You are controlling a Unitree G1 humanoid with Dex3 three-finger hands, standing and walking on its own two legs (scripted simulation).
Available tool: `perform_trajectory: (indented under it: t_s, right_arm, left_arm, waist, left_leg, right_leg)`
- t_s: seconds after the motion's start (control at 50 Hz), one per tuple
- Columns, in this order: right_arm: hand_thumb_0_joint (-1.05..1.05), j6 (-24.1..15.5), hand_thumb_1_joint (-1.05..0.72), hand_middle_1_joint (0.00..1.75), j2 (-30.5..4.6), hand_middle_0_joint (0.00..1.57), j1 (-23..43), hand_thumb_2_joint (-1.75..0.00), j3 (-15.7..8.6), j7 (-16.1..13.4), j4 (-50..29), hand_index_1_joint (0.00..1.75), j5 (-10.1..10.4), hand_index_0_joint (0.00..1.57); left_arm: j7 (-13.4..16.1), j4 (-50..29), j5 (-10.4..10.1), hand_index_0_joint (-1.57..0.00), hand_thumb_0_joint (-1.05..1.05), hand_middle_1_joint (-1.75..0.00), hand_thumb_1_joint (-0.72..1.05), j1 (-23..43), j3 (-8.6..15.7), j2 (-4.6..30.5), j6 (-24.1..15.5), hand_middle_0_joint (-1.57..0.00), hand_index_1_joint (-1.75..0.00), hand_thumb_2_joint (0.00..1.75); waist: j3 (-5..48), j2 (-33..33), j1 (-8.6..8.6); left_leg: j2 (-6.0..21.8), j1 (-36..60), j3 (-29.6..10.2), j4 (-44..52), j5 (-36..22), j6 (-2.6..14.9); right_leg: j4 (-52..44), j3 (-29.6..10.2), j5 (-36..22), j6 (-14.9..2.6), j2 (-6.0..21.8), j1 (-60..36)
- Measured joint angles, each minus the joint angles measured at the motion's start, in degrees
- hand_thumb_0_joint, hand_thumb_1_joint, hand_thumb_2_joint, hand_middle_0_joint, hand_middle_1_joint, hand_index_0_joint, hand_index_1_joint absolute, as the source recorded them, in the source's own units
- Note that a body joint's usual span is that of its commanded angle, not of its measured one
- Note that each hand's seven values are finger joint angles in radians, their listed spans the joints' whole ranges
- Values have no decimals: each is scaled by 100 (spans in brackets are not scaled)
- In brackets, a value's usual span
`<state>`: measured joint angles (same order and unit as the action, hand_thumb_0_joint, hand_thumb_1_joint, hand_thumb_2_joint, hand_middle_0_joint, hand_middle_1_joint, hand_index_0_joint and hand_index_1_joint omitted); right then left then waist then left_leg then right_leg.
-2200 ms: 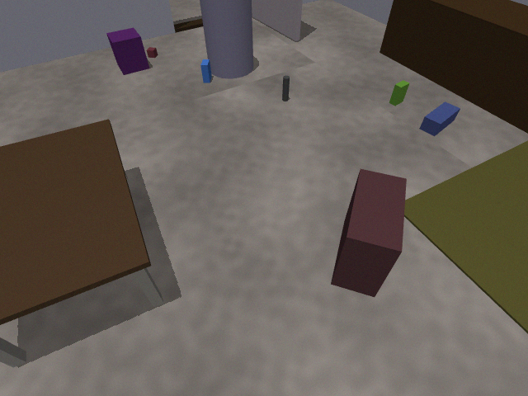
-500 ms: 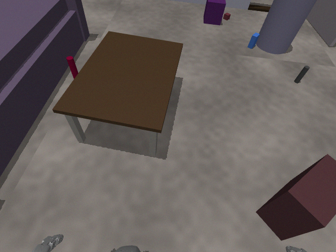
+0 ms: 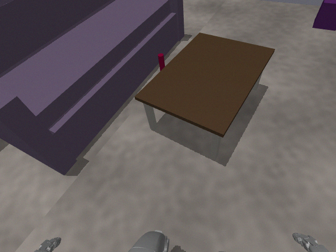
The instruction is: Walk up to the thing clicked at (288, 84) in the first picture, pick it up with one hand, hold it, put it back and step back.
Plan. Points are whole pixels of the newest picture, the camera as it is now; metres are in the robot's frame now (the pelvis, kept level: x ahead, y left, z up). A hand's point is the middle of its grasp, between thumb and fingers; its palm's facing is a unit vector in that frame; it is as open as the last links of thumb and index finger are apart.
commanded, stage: walk up
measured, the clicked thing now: out of the picture +1.06 -1.77 -0.68
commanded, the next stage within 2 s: stand in 2.00 s
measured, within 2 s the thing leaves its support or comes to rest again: neither
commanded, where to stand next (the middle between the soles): +0.08 +0.05 m, yaw +33 degrees
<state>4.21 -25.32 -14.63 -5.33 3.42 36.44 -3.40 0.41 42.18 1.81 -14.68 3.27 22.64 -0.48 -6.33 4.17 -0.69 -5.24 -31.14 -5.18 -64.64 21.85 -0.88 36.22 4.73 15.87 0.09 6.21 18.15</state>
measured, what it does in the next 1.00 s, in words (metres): steps on the spot, turning left: left foot, then right foot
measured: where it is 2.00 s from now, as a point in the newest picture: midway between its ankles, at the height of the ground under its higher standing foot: outside the picture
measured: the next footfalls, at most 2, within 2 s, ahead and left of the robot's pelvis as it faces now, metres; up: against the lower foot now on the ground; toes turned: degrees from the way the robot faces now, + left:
left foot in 0.24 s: +0.02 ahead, +0.17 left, +0.00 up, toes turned +12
right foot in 0.64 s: +0.16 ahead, -0.08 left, +0.00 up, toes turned +31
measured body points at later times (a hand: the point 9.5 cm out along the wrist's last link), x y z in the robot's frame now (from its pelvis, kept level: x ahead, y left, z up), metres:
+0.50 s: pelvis +0.01 +0.04 +0.00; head +0.02 +0.08 +0.44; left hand -0.03 +0.37 -0.13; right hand +0.16 -0.26 -0.08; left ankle -0.02 +0.16 -0.73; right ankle +0.11 -0.09 -0.68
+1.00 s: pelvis +0.02 +0.01 -0.01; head +0.03 +0.02 +0.44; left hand -0.10 +0.33 -0.11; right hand +0.25 -0.22 -0.12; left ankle -0.02 +0.12 -0.73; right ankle +0.11 -0.08 -0.73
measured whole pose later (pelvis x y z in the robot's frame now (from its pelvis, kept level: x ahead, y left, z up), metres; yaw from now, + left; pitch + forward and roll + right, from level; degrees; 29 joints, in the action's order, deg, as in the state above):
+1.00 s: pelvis +0.02 +0.01 -0.01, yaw +31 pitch -2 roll +1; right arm -2.0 -24.0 -17.1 -2.4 -0.4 48.7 -0.9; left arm -2.5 45.3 2.0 -15.0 3.7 24.1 0.7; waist -4.7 -0.5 -3.3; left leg -1.4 -18.3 0.8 -38.4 18.6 0.7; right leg 41.7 7.4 18.8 -0.5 7.1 20.5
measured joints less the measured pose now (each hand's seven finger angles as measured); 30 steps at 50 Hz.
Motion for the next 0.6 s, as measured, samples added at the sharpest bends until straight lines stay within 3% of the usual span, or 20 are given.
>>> perform_trajectory:
  t_s: [0.08,0.16,0.2,0.24,0.28,0.32,0.38,0.6]
  right_arm:
    - [1,-10,-90,30,-62,20,-216,-90,-50,108,176,30,103,21]
    - [1,-22,-90,30,-29,20,-361,-90,-18,91,529,30,200,21]
    - [1,-90,-90,30,-3,20,-404,-90,19,61,660,30,252,21]
    - [1,-209,-90,30,-3,20,-485,-90,38,10,727,30,287,21]
    - [1,-323,-90,30,102,20,-466,-90,50,-84,821,30,262,21]
    - [1,-394,-90,30,164,20,-533,-90,131,-153,809,30,225,21]
    - [1,-500,-90,30,233,20,-693,-90,244,-251,830,30,231,21]
    - [1,-659,-90,30,133,20,-598,-90,333,-503,586,30,236,21]
  left_arm:
    - [-34,-36,76,-20,1,-30,90,-148,85,101,-50,-21,-30,90]
    - [-158,-138,141,-20,1,-30,90,-201,171,267,-72,-21,-30,90]
    - [-237,-159,139,-20,1,-30,90,-195,191,370,-42,-21,-30,90]
    - [-296,-146,117,-20,1,-30,90,-192,190,461,32,-21,-30,90]
    - [-295,-49,67,-20,1,-30,90,-189,233,562,156,-20,-30,90]
    - [-278,133,31,-20,1,-29,91,-243,228,523,296,-20,-30,90]
    - [-302,303,-9,-20,1,-29,91,-220,124,447,315,-20,-30,90]
    - [-245,238,-88,-20,1,-29,91,-39,44,127,217,-20,-30,90]
  waist:
    - [96,-34,-52]
    - [137,-224,-174]
    - [145,-354,-225]
    - [191,-469,-228]
    - [121,-822,-239]
    - [235,-916,-150]
    - [326,-944,36]
    - [6,-705,21]
  left_leg:
    - [455,211,14,131,-232,-114]
    - [729,682,195,1201,195,-172]
    - [753,956,356,1803,346,-144]
    - [697,1303,544,2501,71,-80]
    - [423,1393,631,2513,-237,26]
    - [363,1344,544,2374,-116,120]
    - [291,1429,197,2600,-219,203]
    - [132,1238,-449,2328,-126,38]
  right_leg:
    - [-166,305,-69,15,208,-99]
    - [-70,599,16,8,426,-121]
    - [95,722,110,34,549,-80]
    - [422,834,301,59,702,18]
    - [1074,509,889,-36,869,219]
    - [1864,75,1224,-42,508,533]
    - [2420,-199,1071,-85,71,834]
    - [1342,-411,657,-197,-280,846]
